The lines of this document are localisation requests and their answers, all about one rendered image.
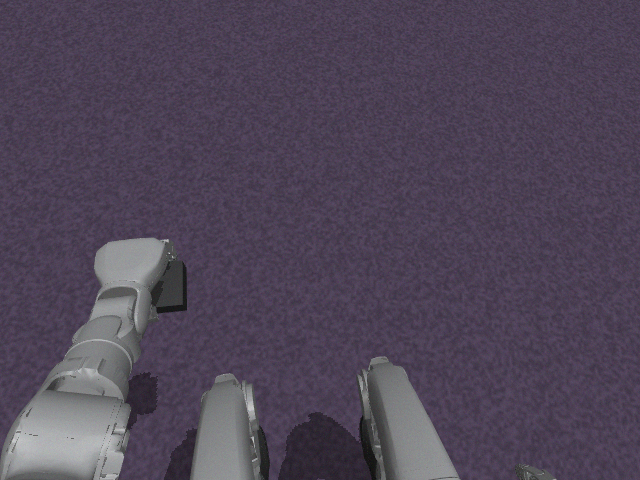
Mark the right robot foot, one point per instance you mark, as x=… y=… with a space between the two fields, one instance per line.
x=367 y=449

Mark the right robot hand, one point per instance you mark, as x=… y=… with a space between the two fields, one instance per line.
x=526 y=472

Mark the small box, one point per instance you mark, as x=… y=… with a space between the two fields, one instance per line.
x=170 y=293

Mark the left robot hand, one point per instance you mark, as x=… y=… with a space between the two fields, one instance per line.
x=140 y=260

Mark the left robot arm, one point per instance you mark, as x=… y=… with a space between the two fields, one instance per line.
x=75 y=426

